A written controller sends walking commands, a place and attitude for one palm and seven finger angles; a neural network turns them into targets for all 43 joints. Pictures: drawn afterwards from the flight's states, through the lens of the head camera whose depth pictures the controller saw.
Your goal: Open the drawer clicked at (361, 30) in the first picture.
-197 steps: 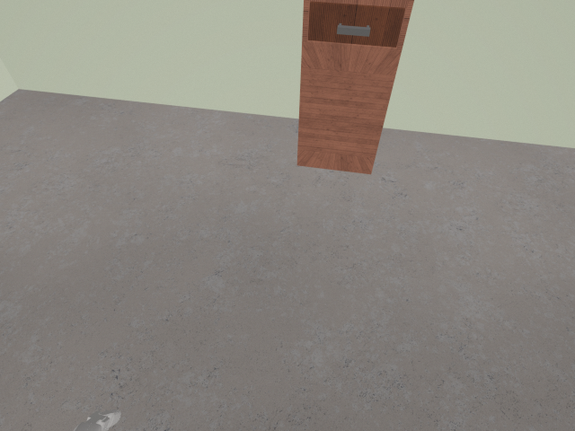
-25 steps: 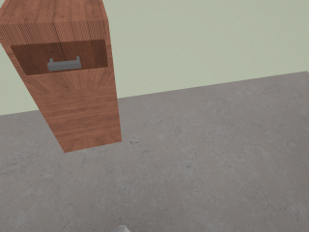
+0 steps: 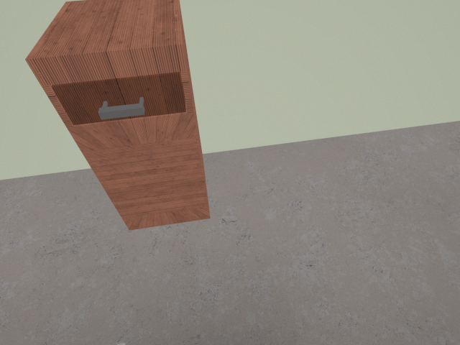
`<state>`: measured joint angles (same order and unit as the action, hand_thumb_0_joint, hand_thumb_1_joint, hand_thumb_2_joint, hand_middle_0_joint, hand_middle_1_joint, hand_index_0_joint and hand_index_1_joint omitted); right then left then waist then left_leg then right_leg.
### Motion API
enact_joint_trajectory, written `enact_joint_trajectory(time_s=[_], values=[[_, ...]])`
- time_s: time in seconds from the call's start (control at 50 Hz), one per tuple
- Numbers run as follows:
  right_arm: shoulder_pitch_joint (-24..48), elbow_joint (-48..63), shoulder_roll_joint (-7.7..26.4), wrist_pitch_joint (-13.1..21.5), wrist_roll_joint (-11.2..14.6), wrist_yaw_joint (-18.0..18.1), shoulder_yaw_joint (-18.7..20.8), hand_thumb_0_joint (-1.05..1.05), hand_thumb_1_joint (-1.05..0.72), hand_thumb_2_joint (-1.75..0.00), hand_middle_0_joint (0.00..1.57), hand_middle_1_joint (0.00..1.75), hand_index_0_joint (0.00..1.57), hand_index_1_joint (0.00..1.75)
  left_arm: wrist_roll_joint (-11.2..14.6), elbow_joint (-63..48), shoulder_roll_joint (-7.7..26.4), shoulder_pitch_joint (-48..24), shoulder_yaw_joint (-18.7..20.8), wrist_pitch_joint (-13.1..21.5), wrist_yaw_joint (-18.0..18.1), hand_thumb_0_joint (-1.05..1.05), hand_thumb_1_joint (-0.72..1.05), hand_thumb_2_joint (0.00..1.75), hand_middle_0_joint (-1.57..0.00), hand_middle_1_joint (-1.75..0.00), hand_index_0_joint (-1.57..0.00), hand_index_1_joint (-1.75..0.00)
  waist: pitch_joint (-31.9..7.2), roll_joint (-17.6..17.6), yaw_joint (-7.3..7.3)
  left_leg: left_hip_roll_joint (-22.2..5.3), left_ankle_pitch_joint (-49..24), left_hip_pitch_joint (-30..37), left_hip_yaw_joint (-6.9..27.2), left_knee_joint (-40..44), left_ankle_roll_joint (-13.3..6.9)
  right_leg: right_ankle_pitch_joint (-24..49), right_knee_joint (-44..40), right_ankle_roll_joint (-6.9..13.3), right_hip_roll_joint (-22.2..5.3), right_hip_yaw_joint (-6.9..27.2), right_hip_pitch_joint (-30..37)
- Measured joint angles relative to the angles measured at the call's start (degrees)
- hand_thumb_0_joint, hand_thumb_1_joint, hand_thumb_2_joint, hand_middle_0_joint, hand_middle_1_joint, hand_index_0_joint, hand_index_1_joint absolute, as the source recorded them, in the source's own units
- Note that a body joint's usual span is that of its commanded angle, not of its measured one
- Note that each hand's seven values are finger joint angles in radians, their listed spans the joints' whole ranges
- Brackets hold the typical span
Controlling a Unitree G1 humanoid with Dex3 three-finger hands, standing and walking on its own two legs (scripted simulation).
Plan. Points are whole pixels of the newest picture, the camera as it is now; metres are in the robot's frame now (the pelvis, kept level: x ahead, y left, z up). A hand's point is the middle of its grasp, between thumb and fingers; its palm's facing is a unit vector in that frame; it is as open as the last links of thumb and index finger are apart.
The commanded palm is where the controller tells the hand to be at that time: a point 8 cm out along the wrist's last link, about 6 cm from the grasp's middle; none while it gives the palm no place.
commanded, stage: turn to face it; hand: left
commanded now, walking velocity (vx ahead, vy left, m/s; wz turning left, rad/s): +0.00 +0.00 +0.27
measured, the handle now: (122, 106) +0.75 +0.35 -0.02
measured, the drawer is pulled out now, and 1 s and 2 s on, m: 0.00 0.00 0.00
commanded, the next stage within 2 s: take the last steps up to it in 0.10 s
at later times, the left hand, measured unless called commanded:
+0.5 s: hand out of the picture -0.09 +0.20 -0.18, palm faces +0.28 -0.94 -0.20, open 7.4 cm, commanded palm none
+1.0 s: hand (137, 304) +0.24 +0.22 -0.17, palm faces +0.14 -0.97 -0.21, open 7.4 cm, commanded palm none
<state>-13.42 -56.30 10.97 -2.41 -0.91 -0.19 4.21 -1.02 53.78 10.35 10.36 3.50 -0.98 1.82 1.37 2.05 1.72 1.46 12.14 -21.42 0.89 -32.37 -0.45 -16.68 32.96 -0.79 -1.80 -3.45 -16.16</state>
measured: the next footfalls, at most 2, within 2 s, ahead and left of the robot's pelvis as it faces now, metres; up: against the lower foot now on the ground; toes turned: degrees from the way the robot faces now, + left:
left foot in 0.48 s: -0.01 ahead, +0.14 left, +0.00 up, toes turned +17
right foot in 0.94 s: +0.29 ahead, -0.05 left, +0.00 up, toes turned +1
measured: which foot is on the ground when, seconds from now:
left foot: up 0.00-0.46, down 0.48-0.96, up 0.98-1.00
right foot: down 0.00-0.48, up 0.50-0.92, down 0.94-1.00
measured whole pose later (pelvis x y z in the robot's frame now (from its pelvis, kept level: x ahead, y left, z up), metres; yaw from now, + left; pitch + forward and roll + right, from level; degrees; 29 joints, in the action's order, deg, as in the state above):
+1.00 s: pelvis +0.15 +0.03 -0.01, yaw +10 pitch -1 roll +0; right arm -26.7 -67.7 7.3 1.3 -0.5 0.9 1.9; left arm -1.1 57.4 9.8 6.0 2.9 3.2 -0.7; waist 5.9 1.3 3.1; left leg -3.3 30.0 -4.0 -4.4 -47.1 0.0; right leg -12.0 37.8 3.7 -2.6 -8.9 -23.6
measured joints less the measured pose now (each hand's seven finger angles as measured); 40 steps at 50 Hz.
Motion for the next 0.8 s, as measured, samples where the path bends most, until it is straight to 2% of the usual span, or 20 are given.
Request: enact_joint_trajectory(time_s=[0.04,0.06,0.12,0.18,0.3,0.4,0.46,0.48,0.5,0.54,0.62,0.72,0.8], values=[[-0.08,-0.07,0.62,-0.68,0.01,0.05,0.46,0.0,-0.91,-0.89,0.2,0.3,0.2,0.3,-0.18,-0.25,-0.76,0.48,-0.83,0.24,-0.02,0.0,0.9,0.9,-0.19,-0.3,-0.19,-0.3,0.19,0.75,0.07,0.38,9.09,-2.99,0.49,-9.25,1.09,-0.14,0.05,1.96,-0.3,-1.46,0.59],[-0.16,-0.14,0.91,-1.02,-0.1,0.0,0.63,0.0,-0.91,-0.89,0.2,0.3,0.2,0.3,-0.17,-0.32,-1.11,0.85,-1.08,0.29,-0.03,0.0,0.9,0.9,-0.19,-0.3,-0.19,-0.3,0.16,0.8,0.07,0.52,10.98,-4.56,0.37,-14.78,1.52,-0.14,-0.6,2.31,-0.71,-2.19,1.21],[0.01,-0.37,1.57,-1.53,-0.24,-0.23,0.94,0.0,-0.91,-0.89,0.2,0.3,0.2,0.3,-0.03,-0.14,-1.88,1.9,-1.46,0.38,0.04,0.0,0.9,0.9,-0.2,-0.3,-0.2,-0.3,0.47,0.51,-0.11,-0.55,10.42,-7.26,-0.51,-27.07,2.77,0.81,-3.23,2.51,-1.56,-3.69,2.97],[0.27,-0.66,1.93,-1.65,-0.13,-0.23,0.97,0.0,-0.91,-0.89,0.19,0.3,0.2,0.3,0.02,0.31,-2.08,2.6,-1.44,0.72,0.27,0.0,0.91,0.9,-0.2,-0.3,-0.2,-0.3,1.11,0.06,-0.3,-2.18,9.18,-6.94,-0.61,-30.62,3.92,1.53,-4.8,2.69,-2.17,-5.22,3.98],[1.7,-1.64,2.12,-2.05,-0.16,-0.22,0.3,0.0,-0.91,-0.89,0.19,0.3,0.2,0.3,-0.53,1.81,-1.3,4.55,-1.46,1.36,-0.26,0.0,0.92,0.9,-0.2,-0.3,-0.2,-0.3,1.98,-1.19,-2.1,-4.23,11.97,-1.08,-1.87,-20.92,4.44,1.71,-5.35,2.45,-3.52,-7.65,4.29],[3.36,-1.6,1.49,-0.94,-0.15,-0.85,-0.47,0.0,-0.91,-0.89,0.19,0.3,0.19,0.3,-0.92,4.73,-0.19,7.92,-1.07,1.83,-0.99,0.0,0.91,0.9,-0.2,-0.3,-0.2,-0.3,1.33,-2.63,-4.38,-4.19,13.95,3.98,-4.31,-10.93,2.81,1.7,-5.55,1.2,-4.62,-9.0,4.44],[3.79,-0.81,0.78,0.8,-0.07,-0.9,-1.18,0.0,-0.91,-0.89,0.19,0.3,0.2,0.3,-0.61,6.98,0.86,10.52,-0.67,1.22,-1.23,0.0,0.9,0.9,-0.2,-0.3,-0.2,-0.3,0.32,-3.53,-5.08,-3.98,10.28,9.2,-6.21,0.28,1.74,0.58,-3.69,-0.14,-5.18,-9.35,3.98],[3.75,-0.52,0.6,1.64,-0.1,-0.75,-1.33,0.0,-0.91,-0.89,0.19,0.3,0.2,0.3,-0.37,7.7,1.13,11.35,-0.57,0.83,-1.34,0.0,0.9,0.9,-0.2,-0.3,-0.2,-0.3,-0.09,-3.51,-4.97,-3.98,7.39,10.3,-6.06,3.17,0.99,-1.14,-1.51,-0.49,-5.18,-9.18,3.18],[3.79,-0.5,-0.04,2.28,-0.2,-0.5,-1.45,0.0,-0.91,-0.89,0.19,0.3,0.2,0.3,-0.28,8.6,1.57,11.75,-0.5,0.2,-1.39,0.0,0.9,0.9,-0.2,-0.3,-0.2,-0.3,0.0,-4.29,-4.95,-3.49,6.07,10.46,-6.41,2.56,0.29,-4.82,2.18,-0.66,-5.38,-7.79,2.04],[2.92,-0.39,-1.21,3.07,-0.4,-0.15,-2.04,0.0,-0.91,-0.89,0.19,0.3,0.2,0.3,-0.54,9.89,2.0,12.36,-0.42,-0.94,-1.54,0.0,0.9,0.9,-0.2,-0.3,-0.19,-0.3,-0.23,-5.03,-4.82,-3.09,6.84,12.02,-7.26,2.56,-0.74,-9.19,11.85,-0.29,-4.62,-4.75,-1.52],[-0.7,-1.51,-2.19,4.13,-0.1,1.31,-2.1,-0.01,-0.93,-0.89,0.2,0.3,0.2,0.3,-0.76,10.46,1.89,11.09,-0.44,-0.94,-2.42,0.01,0.91,0.9,-0.19,-0.3,-0.19,-0.3,-0.57,-4.67,-3.39,-2.24,5.87,16.65,-7.12,8.38,-1.41,-4.35,24.29,-0.31,-4.17,-2.17,-8.52],[-5.66,-4.79,-2.28,4.8,0.15,1.53,-2.43,-0.01,-0.94,-0.89,0.2,0.3,0.2,0.3,-0.53,8.41,1.34,6.95,-0.57,-0.09,-2.66,0.01,0.91,0.9,-0.19,-0.3,-0.19,-0.3,0.34,-4.59,-2.77,-0.91,4.71,21.56,-7.09,14.35,-1.76,1.98,25.74,-1.34,-4.97,-0.69,-14.15],[-9.31,-7.17,-3.07,4.97,-0.02,1.68,-2.5,0.0,-0.93,-0.89,0.2,0.3,0.2,0.3,-0.3,7.08,0.78,3.12,-0.62,-0.11,-2.72,0.0,0.91,0.9,-0.19,-0.3,-0.19,-0.3,1.21,-4.33,-1.57,-0.56,5.93,24.49,-7.43,16.19,-1.22,3.94,19.99,-1.31,-5.08,-1.18,-15.32]])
